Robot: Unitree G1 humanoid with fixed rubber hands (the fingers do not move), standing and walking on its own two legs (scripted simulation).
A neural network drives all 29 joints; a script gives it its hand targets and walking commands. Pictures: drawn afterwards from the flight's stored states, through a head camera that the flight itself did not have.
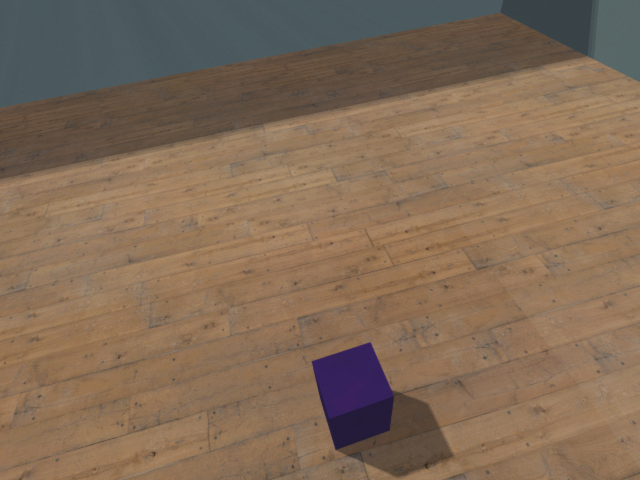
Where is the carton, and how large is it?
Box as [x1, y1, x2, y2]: [312, 342, 393, 449]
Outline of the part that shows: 370,342 312,361 321,402 335,449 389,430 393,395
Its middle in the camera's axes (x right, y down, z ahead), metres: +0.09 +0.46 +1.10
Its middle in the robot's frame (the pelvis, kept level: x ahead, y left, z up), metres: +0.48 -0.02 -0.65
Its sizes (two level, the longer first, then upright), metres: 0.172 0.158 0.267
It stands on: the floor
